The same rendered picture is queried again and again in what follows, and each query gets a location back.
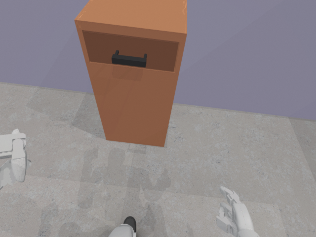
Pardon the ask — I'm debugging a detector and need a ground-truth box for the robot right hand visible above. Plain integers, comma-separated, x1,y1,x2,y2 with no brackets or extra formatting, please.
216,186,254,237

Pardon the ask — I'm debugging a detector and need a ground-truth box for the robot left hand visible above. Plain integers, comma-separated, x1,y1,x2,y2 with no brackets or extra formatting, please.
0,129,31,190

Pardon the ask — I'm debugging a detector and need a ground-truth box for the drawer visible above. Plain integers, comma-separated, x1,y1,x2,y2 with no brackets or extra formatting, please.
83,30,179,72

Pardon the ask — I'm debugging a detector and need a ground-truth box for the cabinet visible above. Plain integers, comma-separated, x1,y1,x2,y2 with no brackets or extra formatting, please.
74,0,187,147

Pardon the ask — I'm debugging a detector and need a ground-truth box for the left robot foot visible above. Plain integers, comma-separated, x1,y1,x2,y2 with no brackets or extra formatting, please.
124,216,136,233

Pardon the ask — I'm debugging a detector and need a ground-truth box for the robot left thigh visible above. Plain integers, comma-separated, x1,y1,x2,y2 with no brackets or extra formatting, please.
108,226,136,237

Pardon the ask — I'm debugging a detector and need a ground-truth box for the handle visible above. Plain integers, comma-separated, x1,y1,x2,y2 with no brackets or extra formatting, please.
112,50,147,67

